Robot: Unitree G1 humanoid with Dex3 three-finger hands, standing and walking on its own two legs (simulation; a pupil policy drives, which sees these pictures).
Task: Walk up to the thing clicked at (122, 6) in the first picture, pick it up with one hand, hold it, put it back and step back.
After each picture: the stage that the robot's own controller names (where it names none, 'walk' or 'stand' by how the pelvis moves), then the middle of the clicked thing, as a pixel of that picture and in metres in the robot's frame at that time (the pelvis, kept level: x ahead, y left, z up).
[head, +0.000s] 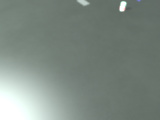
stand; (122, 6) +2.20 -0.66 -0.72
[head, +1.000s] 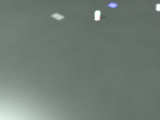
walk; (97, 15) +2.13 -0.14 -0.69
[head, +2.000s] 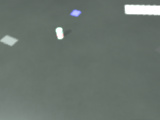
walk; (59, 33) +1.48 +0.33 -0.72
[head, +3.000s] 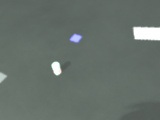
walk; (56, 68) +0.97 +0.34 -0.72
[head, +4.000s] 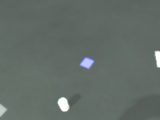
walk; (63, 104) +0.60 +0.26 -0.72
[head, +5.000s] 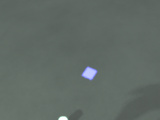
stand; out of the picture +0.41 +0.23 -0.72
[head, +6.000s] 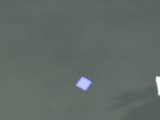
stand; out of the picture +0.36 +0.19 -0.72
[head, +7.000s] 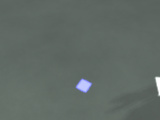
stand; out of the picture +0.35 +0.19 -0.72
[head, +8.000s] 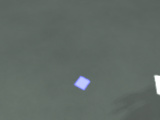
stand; out of the picture +0.36 +0.21 -0.73
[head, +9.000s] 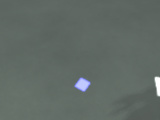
stand; out of the picture +0.35 +0.20 -0.73
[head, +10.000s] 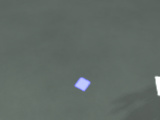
go down; out of the picture +0.35 +0.20 -0.73
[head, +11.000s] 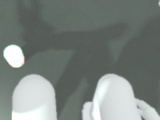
go down; (15, 57) +0.43 +0.24 -0.30
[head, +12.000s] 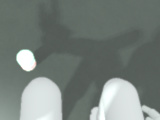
approach; (27, 60) +0.43 +0.23 -0.31
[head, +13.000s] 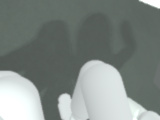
close in; out of the picture +0.42 +0.28 -0.22
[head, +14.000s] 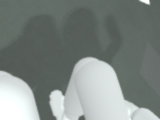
close; out of the picture +0.41 +0.29 -0.22
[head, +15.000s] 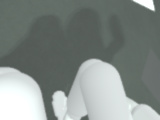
lift; out of the picture +0.38 +0.27 -0.23
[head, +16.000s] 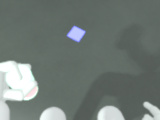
lift; (23, 83) +0.33 +0.19 -0.01
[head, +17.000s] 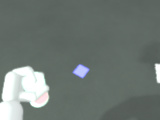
hold; (36, 90) +0.32 +0.17 +0.00
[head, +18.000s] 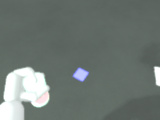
hold; (37, 90) +0.32 +0.17 +0.00
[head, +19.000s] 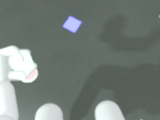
crouch; (24, 67) +0.40 +0.19 -0.08
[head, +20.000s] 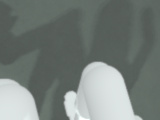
lower; out of the picture +0.43 +0.27 -0.21
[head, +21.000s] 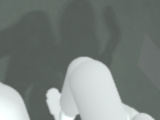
lower; out of the picture +0.42 +0.29 -0.22
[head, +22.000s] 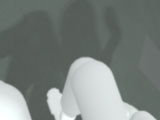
lower; out of the picture +0.42 +0.30 -0.22
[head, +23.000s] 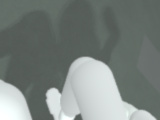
lower; out of the picture +0.43 +0.30 -0.23
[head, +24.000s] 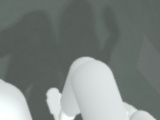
lower; out of the picture +0.42 +0.30 -0.23
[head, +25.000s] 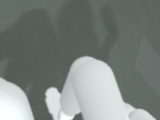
withdraw; out of the picture +0.42 +0.28 -0.23
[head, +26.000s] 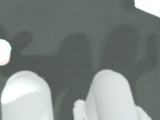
stand; (0, 53) +0.43 +0.25 -0.26
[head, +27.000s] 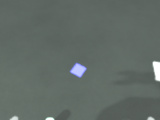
stand; out of the picture +0.38 +0.19 -0.63
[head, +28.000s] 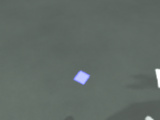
stand; out of the picture +0.38 +0.20 -0.67
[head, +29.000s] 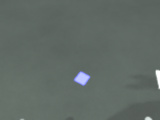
stand; out of the picture +0.37 +0.19 -0.67
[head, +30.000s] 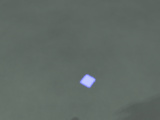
stand; out of the picture +0.40 +0.18 -0.72
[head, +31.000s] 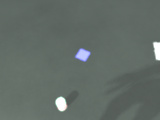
walk; (61, 104) +0.47 +0.18 -0.69
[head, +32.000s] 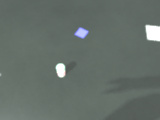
walk; (61, 70) +0.76 +0.17 -0.69
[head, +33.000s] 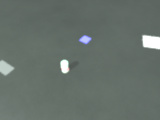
stand; (64, 66) +1.01 +0.22 -0.70
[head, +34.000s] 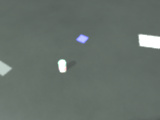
stand; (62, 66) +1.02 +0.20 -0.72
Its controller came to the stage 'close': yes
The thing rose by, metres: 0.70
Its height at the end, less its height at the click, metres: +0.00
